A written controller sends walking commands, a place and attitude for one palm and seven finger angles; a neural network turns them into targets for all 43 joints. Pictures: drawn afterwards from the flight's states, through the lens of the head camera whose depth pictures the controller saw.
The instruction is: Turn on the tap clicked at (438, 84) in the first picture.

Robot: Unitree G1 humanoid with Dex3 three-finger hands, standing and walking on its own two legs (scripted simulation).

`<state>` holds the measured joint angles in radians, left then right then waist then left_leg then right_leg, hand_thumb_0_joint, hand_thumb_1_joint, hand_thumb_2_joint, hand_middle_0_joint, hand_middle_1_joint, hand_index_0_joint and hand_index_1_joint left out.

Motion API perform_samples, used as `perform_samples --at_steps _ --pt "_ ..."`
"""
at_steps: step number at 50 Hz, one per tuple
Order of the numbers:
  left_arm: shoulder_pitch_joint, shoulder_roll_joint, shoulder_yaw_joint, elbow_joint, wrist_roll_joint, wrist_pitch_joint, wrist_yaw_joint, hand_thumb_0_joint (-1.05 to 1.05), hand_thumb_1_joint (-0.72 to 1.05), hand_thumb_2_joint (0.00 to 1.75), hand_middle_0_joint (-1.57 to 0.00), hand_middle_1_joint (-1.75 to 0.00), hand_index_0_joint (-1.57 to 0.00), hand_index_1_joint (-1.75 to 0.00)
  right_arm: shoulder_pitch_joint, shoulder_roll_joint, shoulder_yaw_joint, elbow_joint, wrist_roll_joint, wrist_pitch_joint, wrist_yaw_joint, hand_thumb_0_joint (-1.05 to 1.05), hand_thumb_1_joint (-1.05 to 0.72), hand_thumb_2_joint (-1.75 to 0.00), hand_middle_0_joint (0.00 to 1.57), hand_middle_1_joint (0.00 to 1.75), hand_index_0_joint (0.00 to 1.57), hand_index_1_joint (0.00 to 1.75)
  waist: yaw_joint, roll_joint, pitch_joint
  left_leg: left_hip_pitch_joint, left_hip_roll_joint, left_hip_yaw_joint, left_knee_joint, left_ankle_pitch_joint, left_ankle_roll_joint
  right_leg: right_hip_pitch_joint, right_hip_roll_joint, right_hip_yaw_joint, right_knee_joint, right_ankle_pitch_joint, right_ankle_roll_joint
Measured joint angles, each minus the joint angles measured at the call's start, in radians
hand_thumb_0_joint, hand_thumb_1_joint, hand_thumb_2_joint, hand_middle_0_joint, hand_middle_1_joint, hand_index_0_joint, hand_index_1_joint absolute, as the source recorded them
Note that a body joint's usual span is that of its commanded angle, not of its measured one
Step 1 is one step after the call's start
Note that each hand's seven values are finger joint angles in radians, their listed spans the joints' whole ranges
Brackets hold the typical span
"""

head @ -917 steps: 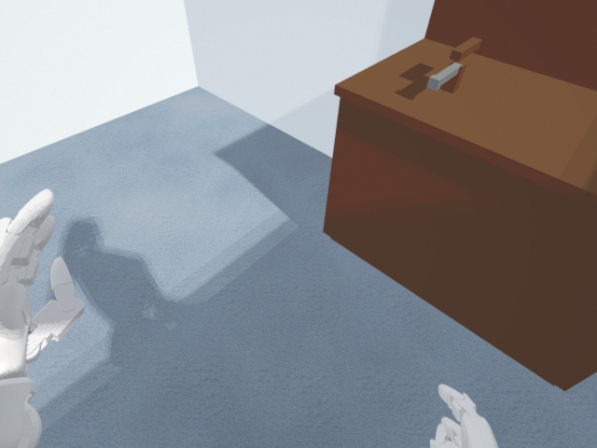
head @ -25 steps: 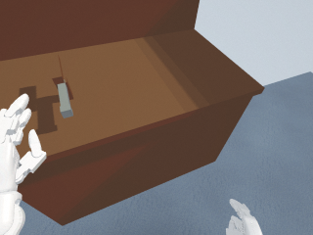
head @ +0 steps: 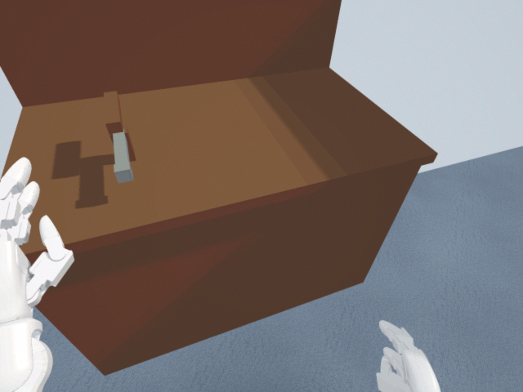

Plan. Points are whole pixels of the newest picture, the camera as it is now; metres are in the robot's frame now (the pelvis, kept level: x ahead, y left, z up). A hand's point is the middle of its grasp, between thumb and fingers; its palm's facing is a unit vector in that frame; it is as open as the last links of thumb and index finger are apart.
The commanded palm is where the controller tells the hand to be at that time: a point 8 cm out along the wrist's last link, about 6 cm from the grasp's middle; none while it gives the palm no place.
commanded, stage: turn the palm inward beside the body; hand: left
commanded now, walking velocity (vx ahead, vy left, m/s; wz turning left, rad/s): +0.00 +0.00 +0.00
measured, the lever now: (123, 172) +0.45 +0.34 +0.07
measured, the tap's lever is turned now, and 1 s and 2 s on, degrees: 0 0 0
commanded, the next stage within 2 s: reach beside the lever's end, fingers flat in 1.76 s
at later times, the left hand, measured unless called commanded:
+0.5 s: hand (94, 247) +0.23 +0.25 +0.15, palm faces +0.52 -0.83 -0.21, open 7.4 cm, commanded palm +0.18 +0.28 +0.16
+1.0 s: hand (89, 267) +0.21 +0.25 +0.14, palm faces +0.56 -0.82 -0.11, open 7.4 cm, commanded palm +0.15 +0.28 +0.15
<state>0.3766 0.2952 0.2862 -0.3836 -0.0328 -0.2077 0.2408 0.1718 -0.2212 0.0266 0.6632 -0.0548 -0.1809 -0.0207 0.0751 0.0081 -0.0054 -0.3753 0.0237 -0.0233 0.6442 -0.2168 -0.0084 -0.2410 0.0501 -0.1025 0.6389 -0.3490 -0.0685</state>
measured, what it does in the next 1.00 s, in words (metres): stands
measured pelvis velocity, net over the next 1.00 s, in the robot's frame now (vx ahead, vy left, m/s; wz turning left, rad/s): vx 0.01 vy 0.01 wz -0.02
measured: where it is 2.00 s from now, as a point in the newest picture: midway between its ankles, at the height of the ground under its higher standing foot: outside the picture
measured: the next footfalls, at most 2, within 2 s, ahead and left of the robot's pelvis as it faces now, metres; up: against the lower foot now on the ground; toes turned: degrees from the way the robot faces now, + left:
none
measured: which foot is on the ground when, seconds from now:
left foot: down 0.00-1.00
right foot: down 0.00-1.00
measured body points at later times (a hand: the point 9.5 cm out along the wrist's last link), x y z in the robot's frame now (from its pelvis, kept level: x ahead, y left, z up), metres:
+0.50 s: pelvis +0.03 -0.01 +0.00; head +0.00 -0.03 +0.45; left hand +0.20 +0.29 +0.16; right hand +0.21 -0.25 -0.08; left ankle +0.08 +0.12 -0.72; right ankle +0.00 -0.07 -0.72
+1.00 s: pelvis +0.01 +0.01 +0.00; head -0.02 +0.00 +0.45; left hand +0.17 +0.29 +0.14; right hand +0.22 -0.19 -0.07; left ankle +0.08 +0.12 -0.72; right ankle +0.00 -0.07 -0.72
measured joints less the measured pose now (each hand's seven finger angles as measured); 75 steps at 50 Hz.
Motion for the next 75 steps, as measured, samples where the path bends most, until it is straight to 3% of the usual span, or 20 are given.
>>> perform_samples --at_steps 3,9,11,13,18,20,28,36,46,56,69,75 --pt "-0.074 0.003 0.027 0.029 -0.016 -0.001 0.004 0.02 0.89 0.9 -0.21 -0.3 -0.21 -0.3 0.002 0.0 0.017 0.043 0.006 -0.002 -0.021 0.01 -0.91 -0.9 0.2 0.3 0.21 0.3 0.002 0.026 -0.005 0.0 -0.002 -0.028 0.028 -0.016 0.001 0.016 0.003 -0.025 0.01 -0.011 -0.002" --pt "-0.138 0.019 -0.017 0.132 -0.08 0.261 -0.102 0.01 0.9 0.9 -0.2 -0.3 -0.2 -0.3 0.004 0.005 0.043 0.081 0.04 0.022 -0.088 0.01 -0.91 -0.9 0.2 0.3 0.21 0.3 -0.001 0.067 -0.005 0.062 -0.016 -0.038 -0.01 -0.036 0.005 0.071 0.005 -0.011 -0.03 0.001 0.005" --pt "-0.132 0.015 -0.024 0.147 -0.086 0.301 -0.106 0.02 0.9 0.9 -0.2 -0.3 -0.2 -0.3 -0.002 0.009 0.04 0.085 0.039 0.016 -0.097 0.01 -0.91 -0.9 0.2 0.3 0.21 0.3 -0.007 0.069 -0.007 0.067 -0.017 -0.037 -0.02 -0.034 0.003 0.068 0.009 0.002 -0.035 0.006 0.004" --pt "-0.108 0.003 -0.019 0.139 -0.089 0.286 -0.094 0.02 0.9 0.9 -0.2 -0.3 -0.2 -0.3 -0.005 0.013 0.033 0.084 0.033 0.002 -0.096 0.01 -0.9 -0.9 0.2 0.3 0.21 0.3 -0.012 0.063 -0.014 0.061 -0.018 -0.037 -0.025 -0.017 -0.001 0.053 0.016 0.016 -0.029 0.006 -0.002" --pt "-0.019 -0.022 0.005 0.055 -0.082 0.159 -0.044 0.02 0.89 0.9 -0.21 -0.3 -0.2 -0.3 0.017 0.009 0.014 0.076 0.022 -0.036 -0.075 0.01 -0.91 -0.9 0.2 0.3 0.21 0.3 -0.015 0.029 -0.037 0.036 -0.014 -0.025 -0.007 -0.03 -0.019 0.019 0.022 0.036 -0.001 -0.019 -0.014" --pt "0.015 -0.027 0.014 0.026 -0.083 0.137 -0.039 0.02 0.89 0.9 -0.21 -0.3 -0.21 -0.3 0.026 -0.004 0.009 0.072 0.021 -0.047 -0.069 0.01 -0.91 -0.9 0.2 0.3 0.21 0.3 -0.014 0.024 -0.043 0.03 -0.018 -0.024 0.002 -0.041 -0.017 0.013 0.018 0.037 0.009 -0.03 -0.013" --pt "0.074 -0.056 0.01 -0.004 -0.126 0.199 -0.051 0.02 0.9 0.9 -0.2 -0.3 -0.2 -0.3 0.019 -0.04 -0.008 0.059 0.027 -0.059 -0.078 0.01 -0.91 -0.9 0.2 0.3 0.21 0.3 -0.002 0.033 -0.049 0.007 -0.041 -0.03 0.018 -0.057 -0.003 -0.005 -0.004 0.028 0.026 -0.053 0.001" --pt "0.069 -0.093 -0.053 -0.042 -0.102 0.156 -0.014 0.02 0.9 0.9 -0.2 -0.3 -0.2 -0.3 -0.005 -0.016 0.002 0.036 0.017 -0.086 -0.07 0.01 -0.91 -0.9 0.2 0.3 0.21 0.3 0.012 0.031 -0.058 -0.026 -0.049 -0.026 0.047 -0.063 0.007 -0.036 -0.012 0.03 0.056 -0.061 0.008" --pt "0.058 -0.109 -0.067 -0.031 -0.118 0.272 0.018 0.02 0.9 0.9 -0.2 -0.3 -0.2 -0.3 -0.014 0.019 0.04 0.035 0.024 -0.055 -0.08 0.01 -0.91 -0.9 0.2 0.3 0.21 0.3 0.013 0.042 -0.056 -0.001 -0.046 -0.028 0.031 -0.044 0.013 -0.005 -0.009 0.028 0.027 -0.035 0.014" --pt "0.073 -0.135 -0.107 -0.064 -0.098 0.26 0.059 0.02 0.9 0.9 -0.2 -0.3 -0.2 -0.3 -0.013 0.012 0.044 0.043 0.016 -0.062 -0.078 0.01 -0.9 -0.9 0.2 0.3 0.21 0.3 0.011 0.043 -0.041 -0.002 -0.048 -0.03 0.033 -0.034 0.015 -0.006 -0.011 0.026 0.03 -0.026 0.017" --pt "0.07 -0.158 -0.101 -0.072 -0.12 0.325 0.093 0.02 0.9 0.9 -0.2 -0.3 -0.2 -0.3 -0.022 0.004 0.038 0.046 0.016 -0.047 -0.084 0.02 -0.9 -0.9 0.2 0.3 0.21 0.3 0.011 0.043 -0.046 0.014 -0.048 -0.039 0.029 -0.042 0.011 0.016 -0.008 0.018 0.016 -0.033 0.012" --pt "0.07 -0.157 -0.109 -0.088 -0.122 0.346 0.081 0.02 0.9 0.9 -0.2 -0.3 -0.2 -0.3 -0.031 0.003 0.038 0.036 0.016 -0.037 -0.085 0.01 -0.91 -0.9 0.2 0.3 0.21 0.3 0.012 0.046 -0.053 0.023 -0.048 -0.038 0.016 -0.044 0.009 0.023 -0.009 0.02 0.007 -0.036 0.01"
